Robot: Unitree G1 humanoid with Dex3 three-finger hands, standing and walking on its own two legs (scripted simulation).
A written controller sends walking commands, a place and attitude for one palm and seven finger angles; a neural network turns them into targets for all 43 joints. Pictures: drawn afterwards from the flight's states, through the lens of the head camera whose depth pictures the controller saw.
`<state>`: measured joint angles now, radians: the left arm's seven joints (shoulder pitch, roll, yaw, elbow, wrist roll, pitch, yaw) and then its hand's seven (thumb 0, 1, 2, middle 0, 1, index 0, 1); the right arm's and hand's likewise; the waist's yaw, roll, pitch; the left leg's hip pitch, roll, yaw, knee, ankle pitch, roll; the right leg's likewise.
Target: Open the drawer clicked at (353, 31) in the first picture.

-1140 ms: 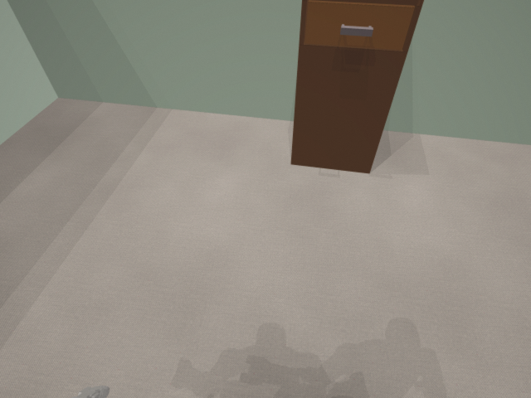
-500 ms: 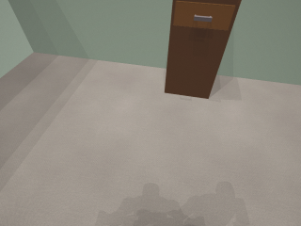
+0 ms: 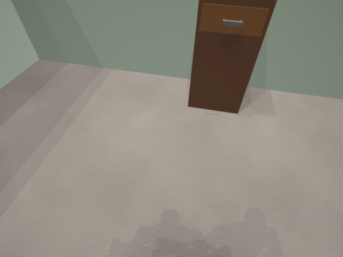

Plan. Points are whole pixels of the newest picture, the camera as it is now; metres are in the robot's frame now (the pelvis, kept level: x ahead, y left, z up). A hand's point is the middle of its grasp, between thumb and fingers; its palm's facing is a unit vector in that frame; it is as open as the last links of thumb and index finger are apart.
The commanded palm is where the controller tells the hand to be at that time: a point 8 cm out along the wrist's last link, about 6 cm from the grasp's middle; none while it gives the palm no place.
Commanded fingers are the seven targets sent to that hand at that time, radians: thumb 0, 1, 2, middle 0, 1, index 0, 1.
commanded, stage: look at it before walking up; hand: left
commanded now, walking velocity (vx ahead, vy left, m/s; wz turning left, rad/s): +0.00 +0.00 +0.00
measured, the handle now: (232, 22) +1.45 -0.30 +0.00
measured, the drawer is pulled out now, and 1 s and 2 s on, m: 0.00 0.00 0.00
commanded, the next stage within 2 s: walk to a spot facing it in 0.30 s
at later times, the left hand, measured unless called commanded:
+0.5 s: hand out of the picture +0.07 +0.25 -0.16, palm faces -0.01 -0.94 -0.33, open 7.4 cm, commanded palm none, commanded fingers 0.00 0.90 0.90 -0.20 -0.30 -0.20 -0.30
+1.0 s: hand out of the picture +0.09 +0.16 -0.17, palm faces -0.15 -0.97 -0.16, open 7.4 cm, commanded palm none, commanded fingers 0.00 0.90 0.90 -0.20 -0.30 -0.20 -0.30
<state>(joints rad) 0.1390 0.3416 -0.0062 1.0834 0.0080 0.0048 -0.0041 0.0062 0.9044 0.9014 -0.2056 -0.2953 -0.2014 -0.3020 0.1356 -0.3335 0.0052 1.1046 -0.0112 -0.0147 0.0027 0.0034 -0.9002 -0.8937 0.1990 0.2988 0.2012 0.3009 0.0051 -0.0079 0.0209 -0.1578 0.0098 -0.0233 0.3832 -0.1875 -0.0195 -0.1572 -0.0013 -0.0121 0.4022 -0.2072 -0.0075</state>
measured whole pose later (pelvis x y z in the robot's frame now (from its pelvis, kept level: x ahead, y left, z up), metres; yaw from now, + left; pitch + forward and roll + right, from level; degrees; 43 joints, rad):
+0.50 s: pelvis +0.01 +0.00 +0.00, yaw -1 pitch -2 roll +0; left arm 0.16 0.33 0.00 1.09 0.01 0.01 0.00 0.01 0.91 0.90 -0.20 -0.30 -0.20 -0.30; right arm 0.13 -0.33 0.01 1.11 -0.02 -0.01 0.00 0.00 -0.90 -0.89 0.20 0.30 0.20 0.30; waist 0.02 0.00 0.02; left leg -0.15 0.02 -0.01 0.39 -0.21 -0.02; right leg -0.16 0.00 0.00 0.41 -0.22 -0.01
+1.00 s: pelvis +0.12 -0.02 +0.00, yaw -15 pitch +1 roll +0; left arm 0.46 0.14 0.03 1.05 0.03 -0.03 -0.01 0.00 0.90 0.90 -0.21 -0.30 -0.20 -0.30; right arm 0.16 -0.20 -0.05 0.97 -0.02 -0.01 0.02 0.01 -0.90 -0.89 0.20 0.30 0.20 0.30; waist 0.05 -0.01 0.03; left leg -0.59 0.10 0.06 0.97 -0.27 -0.07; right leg -0.10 0.05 0.08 0.40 -0.32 -0.04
